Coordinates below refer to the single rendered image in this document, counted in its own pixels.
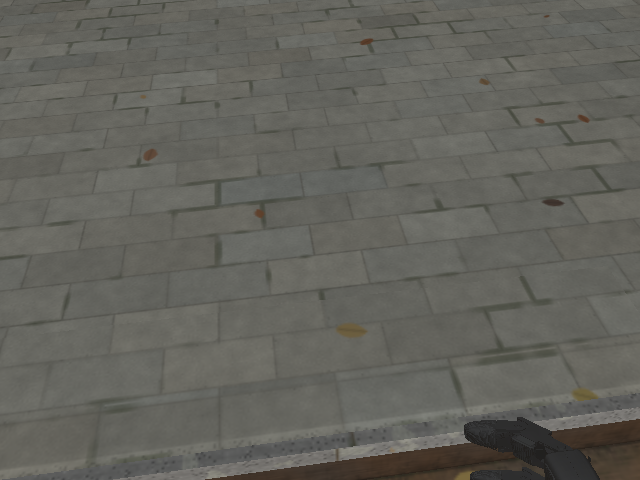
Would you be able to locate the robot right hand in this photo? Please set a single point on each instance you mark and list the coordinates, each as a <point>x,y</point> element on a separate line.
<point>534,445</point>

